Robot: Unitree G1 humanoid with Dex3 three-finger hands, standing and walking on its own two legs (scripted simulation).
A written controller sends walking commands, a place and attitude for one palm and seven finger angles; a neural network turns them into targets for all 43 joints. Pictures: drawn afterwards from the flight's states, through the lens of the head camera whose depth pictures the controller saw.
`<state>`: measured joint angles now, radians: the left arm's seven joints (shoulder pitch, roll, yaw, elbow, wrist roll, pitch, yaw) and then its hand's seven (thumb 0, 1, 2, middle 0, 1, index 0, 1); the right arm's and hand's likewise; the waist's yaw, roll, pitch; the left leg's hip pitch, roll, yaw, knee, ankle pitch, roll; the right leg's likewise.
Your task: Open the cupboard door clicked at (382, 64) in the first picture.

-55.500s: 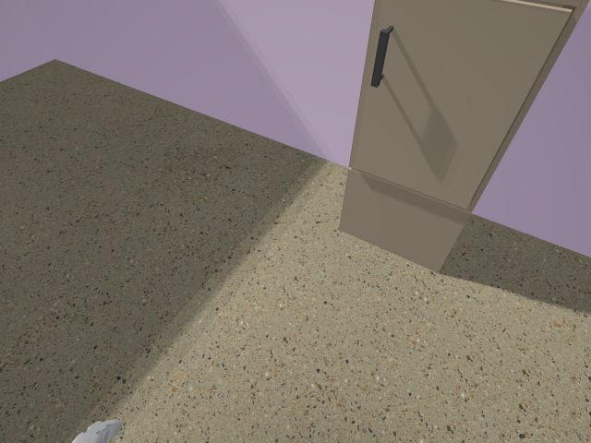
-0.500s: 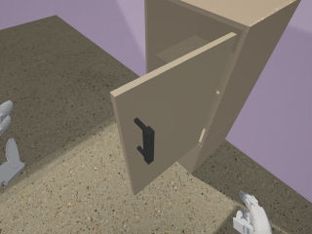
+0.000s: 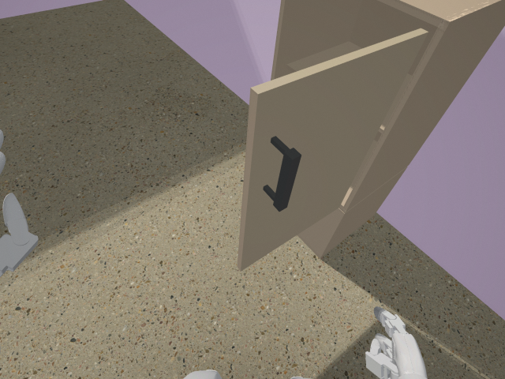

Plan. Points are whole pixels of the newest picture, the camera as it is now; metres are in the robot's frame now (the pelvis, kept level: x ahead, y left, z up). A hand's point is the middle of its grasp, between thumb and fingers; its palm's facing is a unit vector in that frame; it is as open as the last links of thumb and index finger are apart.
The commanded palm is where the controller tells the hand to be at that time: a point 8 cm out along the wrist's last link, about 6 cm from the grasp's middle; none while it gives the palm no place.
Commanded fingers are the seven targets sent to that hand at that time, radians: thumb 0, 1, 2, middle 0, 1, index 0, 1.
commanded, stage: stop stepping back and stand still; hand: left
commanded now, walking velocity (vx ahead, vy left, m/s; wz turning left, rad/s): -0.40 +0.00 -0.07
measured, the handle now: (278, 175) +0.45 +0.00 +0.06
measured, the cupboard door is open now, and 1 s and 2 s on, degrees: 88 88 88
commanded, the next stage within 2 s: let the arm hang, fingers relaxed in 1.88 s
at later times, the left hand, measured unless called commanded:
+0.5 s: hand out of the picture +0.10 +0.27 +0.18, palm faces +0.45 -0.80 -0.39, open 7.4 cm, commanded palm +0.06 +0.29 +0.19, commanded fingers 0.00 0.90 0.90 -0.20 -0.30 -0.20 -0.30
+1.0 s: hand (9, 378) +0.10 +0.23 +0.16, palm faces +0.43 -0.77 -0.47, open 7.4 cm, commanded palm +0.05 +0.26 +0.19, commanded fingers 0.00 0.90 0.90 -0.20 -0.30 -0.20 -0.30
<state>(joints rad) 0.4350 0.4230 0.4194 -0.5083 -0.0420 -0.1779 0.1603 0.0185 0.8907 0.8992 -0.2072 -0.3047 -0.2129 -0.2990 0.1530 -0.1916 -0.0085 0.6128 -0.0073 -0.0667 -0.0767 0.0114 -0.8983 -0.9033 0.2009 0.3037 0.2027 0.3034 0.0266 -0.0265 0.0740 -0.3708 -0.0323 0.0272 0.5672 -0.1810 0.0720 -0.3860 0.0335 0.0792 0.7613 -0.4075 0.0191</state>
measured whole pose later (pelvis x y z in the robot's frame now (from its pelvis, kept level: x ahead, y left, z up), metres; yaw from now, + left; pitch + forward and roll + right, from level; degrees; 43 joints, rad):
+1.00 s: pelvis -0.12 -0.03 +0.01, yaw -5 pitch -2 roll +3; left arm 0.49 0.32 0.39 -0.30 -0.02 -0.21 0.16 0.02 0.89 0.90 -0.21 -0.30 -0.21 -0.30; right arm 0.23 -0.24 -0.02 0.69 0.00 -0.11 -0.07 0.01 -0.90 -0.90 0.20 0.30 0.20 0.30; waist 0.03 0.03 0.03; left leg -0.43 0.01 0.03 0.92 -0.28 0.00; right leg -0.19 0.00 -0.07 0.47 -0.25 -0.07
